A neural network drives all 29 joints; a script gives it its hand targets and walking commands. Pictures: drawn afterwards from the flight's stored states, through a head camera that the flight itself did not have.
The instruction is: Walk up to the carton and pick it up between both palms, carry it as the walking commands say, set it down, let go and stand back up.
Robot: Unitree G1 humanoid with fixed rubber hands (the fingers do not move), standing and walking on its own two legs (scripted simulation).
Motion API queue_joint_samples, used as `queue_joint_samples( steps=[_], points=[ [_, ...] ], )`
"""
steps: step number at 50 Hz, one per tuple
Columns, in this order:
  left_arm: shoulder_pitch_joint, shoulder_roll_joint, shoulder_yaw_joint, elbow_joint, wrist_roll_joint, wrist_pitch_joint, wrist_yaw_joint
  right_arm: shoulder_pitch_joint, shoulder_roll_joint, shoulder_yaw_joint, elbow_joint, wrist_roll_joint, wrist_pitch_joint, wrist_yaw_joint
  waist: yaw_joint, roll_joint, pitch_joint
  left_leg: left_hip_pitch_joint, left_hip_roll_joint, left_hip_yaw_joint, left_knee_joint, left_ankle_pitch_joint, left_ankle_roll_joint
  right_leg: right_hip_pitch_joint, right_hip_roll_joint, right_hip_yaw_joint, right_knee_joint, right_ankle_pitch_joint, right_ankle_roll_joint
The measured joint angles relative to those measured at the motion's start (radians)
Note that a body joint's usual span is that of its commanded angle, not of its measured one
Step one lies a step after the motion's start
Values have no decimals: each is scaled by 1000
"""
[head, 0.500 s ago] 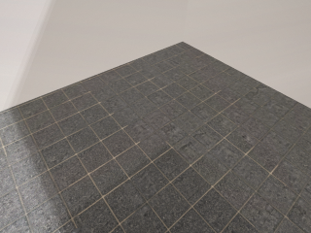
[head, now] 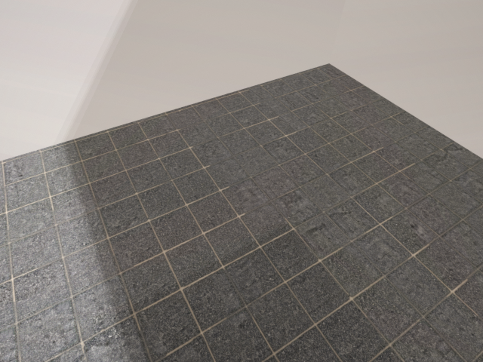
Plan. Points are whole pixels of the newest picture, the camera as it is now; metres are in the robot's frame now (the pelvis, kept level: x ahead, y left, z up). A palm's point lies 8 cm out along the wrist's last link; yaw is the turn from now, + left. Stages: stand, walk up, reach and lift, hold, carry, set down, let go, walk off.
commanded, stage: walk up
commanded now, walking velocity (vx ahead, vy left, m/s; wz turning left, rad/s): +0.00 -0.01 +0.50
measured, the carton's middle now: out of the picture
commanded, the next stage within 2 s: none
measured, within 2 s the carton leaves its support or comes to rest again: neither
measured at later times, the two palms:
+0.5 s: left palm out of the picture +0.06 +0.32 -0.11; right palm out of the picture +0.12 -0.19 -0.09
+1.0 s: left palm out of the picture -0.11 +0.26 -0.11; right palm (318, 329) +0.22 -0.14 -0.11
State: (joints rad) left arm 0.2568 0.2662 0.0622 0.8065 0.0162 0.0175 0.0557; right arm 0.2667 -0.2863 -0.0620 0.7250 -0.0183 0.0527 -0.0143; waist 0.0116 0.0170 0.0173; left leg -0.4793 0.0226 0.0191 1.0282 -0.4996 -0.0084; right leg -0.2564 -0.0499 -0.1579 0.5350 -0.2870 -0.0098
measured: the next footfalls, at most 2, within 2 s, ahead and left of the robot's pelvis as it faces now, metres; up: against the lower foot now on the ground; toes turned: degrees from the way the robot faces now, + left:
left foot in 0.16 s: +0.03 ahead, +0.14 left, +0.00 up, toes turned +9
right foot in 0.68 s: +0.07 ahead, -0.06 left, +0.00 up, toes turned +18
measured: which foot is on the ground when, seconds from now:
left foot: up 0.00-0.14, down 0.16-0.66, up 0.68-1.00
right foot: down 0.00-0.16, up 0.18-0.66, down 0.68-1.00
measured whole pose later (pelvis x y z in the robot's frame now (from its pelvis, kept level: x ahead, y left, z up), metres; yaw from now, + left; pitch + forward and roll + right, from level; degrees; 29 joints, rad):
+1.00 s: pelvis -0.01 +0.01 +0.01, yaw +31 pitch +2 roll +2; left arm 0.28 0.22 0.05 0.81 0.03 -0.01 0.02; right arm 0.17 -0.25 -0.08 0.73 -0.01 0.07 0.03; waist 0.05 0.00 0.07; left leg -0.41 0.02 0.04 0.84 -0.43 -0.06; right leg -0.25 -0.11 -0.21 0.52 -0.29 -0.02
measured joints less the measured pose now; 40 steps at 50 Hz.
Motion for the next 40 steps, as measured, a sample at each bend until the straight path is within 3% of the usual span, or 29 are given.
queue_joint_samples(
  steps=[6, 9, 12, 18, 27, 30, 33, 37, 40],
  points=[
    [2, 17, 11, 18, 21, -3, -16, -63, -3, 9, 22, 26, 6, 34, 17, -39, 19, 116, 8, 39, -255, 79, 0, 27, -74, -48, -10, 3, 41],
    [15, 10, 5, 2, 19, -2, -26, -89, 5, 16, 32, 22, -13, 41, 8, -43, 16, 182, -13, 27, -424, 187, 18, -18, -104, -53, 100, -81, 70],
    [-10, 0, -1, -16, 18, 24, -28, -79, 29, 24, 38, 9, -33, 33, 3, -42, 36, 169, -27, 0, -404, 178, 59, -131, -49, 58, 373, -225, 62],
    [-67, -23, 0, -21, 20, 25, -43, -12, 61, -1, 21, 1, -36, 24, -20, -46, 36, 206, -60, -54, -530, 260, 74, -250, -22, 118, 526, -93, 62],
    [-133, -43, -7, -17, 0, 34, -30, 55, 48, -19, 24, -8, -36, 8, -50, -22, 13, 185, -89, -136, -556, 290, 67, -196, 36, 152, 316, -122, 66],
    [-143, -49, -11, -22, -13, 26, -22, 59, 38, -23, 32, -9, -32, 6, -58, -9, 5, 169, -98, -163, -556, 298, 54, -143, 62, 148, 195, -127, 59],
    [-129, -50, -15, -30, -21, 6, -14, 63, 27, -27, 35, 3, -30, 5, -53, -1, -6, 146, -118, -184, -538, 296, 35, -41, 64, 119, -16, -48, 50],
    [-91, -49, -17, -8, -10, -5, -10, 50, 21, -30, 46, -2, -20, -2, -29, 13, 0, 37, -108, -111, -248, 58, -2, -16, 44, 82, -59, 36, -22],
    [-59, -55, -21, 2, -3, -11, -16, 38, 17, -32, 51, -7, -8, 17, -14, 20, 11, -24, -73, -49, -14, 69, -30, 21, 19, 48, -93, 41, -29]
  ],
)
